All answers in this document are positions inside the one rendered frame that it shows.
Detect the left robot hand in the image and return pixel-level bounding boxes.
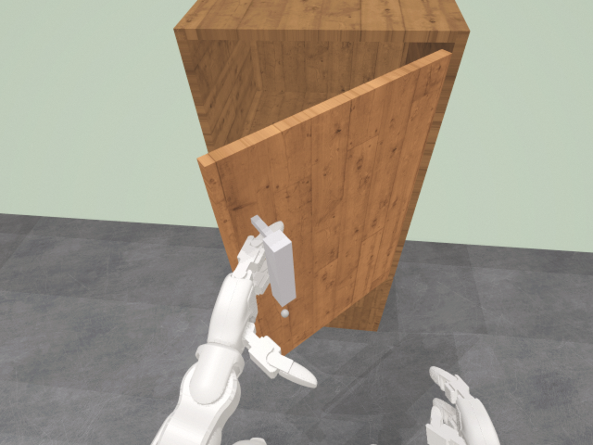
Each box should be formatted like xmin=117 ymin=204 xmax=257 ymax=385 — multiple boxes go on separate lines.
xmin=207 ymin=221 xmax=317 ymax=388

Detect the right robot hand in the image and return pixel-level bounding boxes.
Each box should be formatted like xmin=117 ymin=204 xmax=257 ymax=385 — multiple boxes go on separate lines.
xmin=426 ymin=366 xmax=500 ymax=445

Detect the cupboard door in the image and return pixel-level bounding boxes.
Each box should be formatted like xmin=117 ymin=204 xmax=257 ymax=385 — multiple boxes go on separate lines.
xmin=197 ymin=49 xmax=452 ymax=356

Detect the left robot forearm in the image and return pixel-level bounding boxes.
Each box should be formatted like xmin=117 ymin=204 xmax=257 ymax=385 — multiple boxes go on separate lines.
xmin=151 ymin=343 xmax=245 ymax=445

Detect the handle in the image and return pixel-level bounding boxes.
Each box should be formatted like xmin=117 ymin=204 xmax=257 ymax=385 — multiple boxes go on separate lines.
xmin=250 ymin=215 xmax=296 ymax=307

